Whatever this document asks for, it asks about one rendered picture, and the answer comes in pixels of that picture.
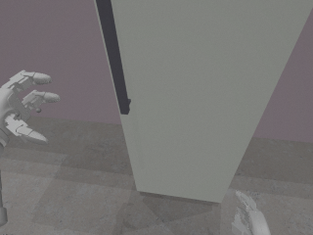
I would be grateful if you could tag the handle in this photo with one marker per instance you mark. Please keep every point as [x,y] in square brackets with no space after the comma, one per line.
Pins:
[109,31]

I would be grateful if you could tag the fridge door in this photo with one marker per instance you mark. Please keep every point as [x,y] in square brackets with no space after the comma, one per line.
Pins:
[199,74]

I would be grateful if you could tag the robot right hand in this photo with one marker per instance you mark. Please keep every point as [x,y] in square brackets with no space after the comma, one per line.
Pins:
[254,220]

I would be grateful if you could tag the left robot forearm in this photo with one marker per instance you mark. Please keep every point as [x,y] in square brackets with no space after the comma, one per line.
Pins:
[4,139]

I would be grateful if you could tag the robot left hand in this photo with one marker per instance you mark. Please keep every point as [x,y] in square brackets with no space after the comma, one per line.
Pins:
[11,104]

